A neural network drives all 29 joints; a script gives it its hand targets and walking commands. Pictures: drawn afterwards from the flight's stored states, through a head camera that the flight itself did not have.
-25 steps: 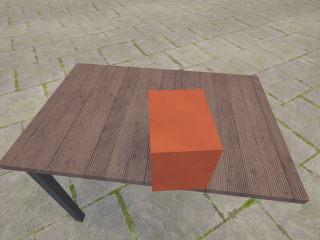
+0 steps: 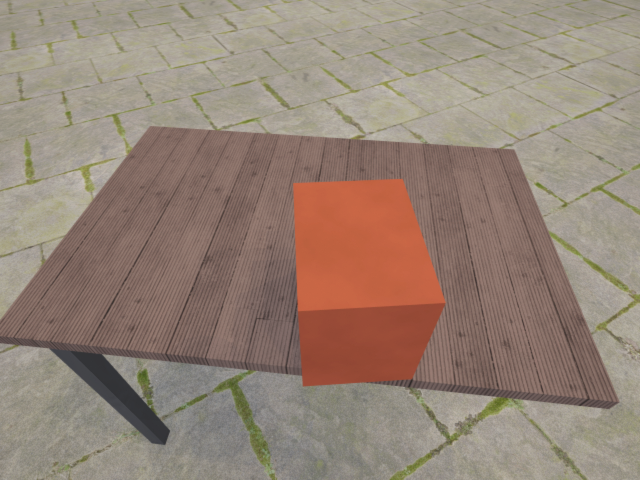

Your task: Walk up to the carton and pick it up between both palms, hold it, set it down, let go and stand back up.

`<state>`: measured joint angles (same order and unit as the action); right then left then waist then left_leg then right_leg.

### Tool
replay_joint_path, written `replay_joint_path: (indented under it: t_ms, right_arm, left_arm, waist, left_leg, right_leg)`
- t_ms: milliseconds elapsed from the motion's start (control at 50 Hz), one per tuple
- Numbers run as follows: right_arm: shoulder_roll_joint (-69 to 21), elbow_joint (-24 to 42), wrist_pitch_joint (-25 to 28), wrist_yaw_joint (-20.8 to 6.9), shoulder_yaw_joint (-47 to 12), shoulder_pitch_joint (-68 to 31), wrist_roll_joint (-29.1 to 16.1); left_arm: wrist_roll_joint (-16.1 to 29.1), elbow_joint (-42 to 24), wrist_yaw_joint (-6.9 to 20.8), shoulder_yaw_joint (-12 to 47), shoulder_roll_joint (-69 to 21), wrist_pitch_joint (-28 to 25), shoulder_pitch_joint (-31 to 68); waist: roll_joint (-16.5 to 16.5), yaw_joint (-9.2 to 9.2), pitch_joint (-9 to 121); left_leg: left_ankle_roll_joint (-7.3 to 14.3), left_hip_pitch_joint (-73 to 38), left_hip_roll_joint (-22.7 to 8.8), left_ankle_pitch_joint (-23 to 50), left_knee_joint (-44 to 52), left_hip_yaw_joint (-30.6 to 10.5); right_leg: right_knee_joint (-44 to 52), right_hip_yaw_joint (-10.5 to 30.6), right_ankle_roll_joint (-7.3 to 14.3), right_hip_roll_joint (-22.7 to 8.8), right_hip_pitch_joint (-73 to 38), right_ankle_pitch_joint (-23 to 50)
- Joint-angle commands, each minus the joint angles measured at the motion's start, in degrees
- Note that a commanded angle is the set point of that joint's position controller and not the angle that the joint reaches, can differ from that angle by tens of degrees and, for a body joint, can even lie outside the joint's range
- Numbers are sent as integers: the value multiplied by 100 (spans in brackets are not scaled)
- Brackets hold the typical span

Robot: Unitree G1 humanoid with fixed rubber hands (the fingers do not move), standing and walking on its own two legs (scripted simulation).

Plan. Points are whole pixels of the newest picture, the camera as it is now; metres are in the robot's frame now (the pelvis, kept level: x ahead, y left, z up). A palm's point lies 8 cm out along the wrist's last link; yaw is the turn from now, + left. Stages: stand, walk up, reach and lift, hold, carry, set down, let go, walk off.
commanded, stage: stand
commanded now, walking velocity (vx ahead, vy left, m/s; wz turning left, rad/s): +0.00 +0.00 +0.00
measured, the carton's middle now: (353, 281) +0.39 -0.03 +0.02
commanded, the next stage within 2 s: none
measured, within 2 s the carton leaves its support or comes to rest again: neither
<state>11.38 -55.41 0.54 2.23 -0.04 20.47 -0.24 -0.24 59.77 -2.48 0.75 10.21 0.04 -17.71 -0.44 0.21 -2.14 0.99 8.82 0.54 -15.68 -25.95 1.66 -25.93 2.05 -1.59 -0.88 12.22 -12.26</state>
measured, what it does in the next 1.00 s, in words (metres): stands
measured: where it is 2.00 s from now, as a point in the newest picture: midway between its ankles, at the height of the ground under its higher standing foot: outside the picture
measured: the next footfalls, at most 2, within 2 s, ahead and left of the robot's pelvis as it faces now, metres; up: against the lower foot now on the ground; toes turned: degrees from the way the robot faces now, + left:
none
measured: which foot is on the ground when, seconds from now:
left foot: down 0.00-1.00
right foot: down 0.00-1.00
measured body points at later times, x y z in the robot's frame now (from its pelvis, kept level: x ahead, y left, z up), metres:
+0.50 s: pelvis +0.00 +0.00 +0.00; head +0.01 -0.01 +0.45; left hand +0.00 +0.23 -0.15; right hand +0.00 -0.24 -0.15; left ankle -0.02 +0.11 -0.74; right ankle +0.02 -0.14 -0.74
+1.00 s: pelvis +0.01 -0.01 +0.00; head +0.02 -0.01 +0.45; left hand +0.01 +0.22 -0.15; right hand +0.00 -0.24 -0.15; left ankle -0.02 +0.11 -0.74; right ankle +0.02 -0.14 -0.74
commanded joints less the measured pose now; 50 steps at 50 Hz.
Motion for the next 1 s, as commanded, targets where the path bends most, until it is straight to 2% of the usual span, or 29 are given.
replay_joint_path:
  t_ms: [0,60,220,300,340,480,620,680,740,820,880,900,980]
  right_arm:
    - [670,205,77,38,157,423,0]
    - [664,180,86,47,146,429,12]
    - [663,135,67,51,156,390,-6]
    - [618,70,62,50,139,439,-1]
    - [636,75,66,53,139,408,3]
    - [617,30,52,50,152,440,10]
    - [597,-7,70,48,125,424,11]
    - [611,-14,68,55,125,426,9]
    - [572,-38,59,58,116,448,14]
    - [574,-15,60,60,111,458,5]
    - [609,-31,61,62,108,439,16]
    - [664,-49,57,61,126,425,16]
    - [531,-67,60,64,91,431,8]
  left_arm:
    - [7,-167,-37,-123,721,-66,-390]
    - [-9,-162,-41,-138,749,-84,-347]
    - [-4,-104,-41,-122,704,-76,-368]
    - [11,-86,-48,-120,690,-79,-423]
    - [14,-101,-53,-115,688,-74,-411]
    - [12,-67,-48,-132,674,-74,-392]
    - [9,-41,-49,-124,697,-85,-408]
    - [10,-59,-55,-125,685,-92,-366]
    - [5,-49,-57,-111,649,-70,-364]
    - [29,-38,-52,-106,648,-81,-400]
    - [16,-48,-49,-110,707,-72,-348]
    - [7,-46,-48,-114,712,-71,-370]
    - [25,-25,-45,-99,662,-74,-389]
  waist:
    - [93,3,-272]
    - [37,12,-146]
    - [-34,-9,-226]
    - [1,-8,-311]
    - [141,5,-312]
    - [88,-10,-416]
    - [12,7,-250]
    - [120,5,-223]
    - [-62,4,-351]
    - [148,17,-220]
    - [76,-9,-254]
    - [-39,19,-290]
    - [17,23,-258]
  left_leg:
    - [-4,339,-582,539,679,-555]
    - [-9,252,-590,760,612,-510]
    - [-14,292,-577,641,650,-488]
    - [-22,293,-588,599,663,-514]
    - [-29,214,-602,622,670,-518]
    - [-31,325,-603,416,708,-482]
    - [-20,190,-603,558,687,-457]
    - [-26,204,-619,614,694,-481]
    - [-33,264,-611,621,697,-474]
    - [-22,133,-628,706,648,-473]
    - [-29,185,-634,662,651,-460]
    - [-28,213,-613,589,664,-469]
    - [-39,160,-617,640,650,-470]
  right_leg:
    - [401,319,166,-390,16,622]
    - [360,321,165,-407,-51,836]
    - [410,310,150,-383,7,694]
    - [438,327,180,-389,59,663]
    - [432,336,167,-381,94,659]
    - [476,342,192,-384,165,496]
    - [477,386,208,-405,46,647]
    - [476,349,187,-386,1,707]
    - [438,383,184,-402,32,722]
    - [433,329,191,-377,75,799]
    - [455,345,190,-378,68,704]
    - [475,387,189,-382,46,658]
    - [465,386,193,-395,44,720]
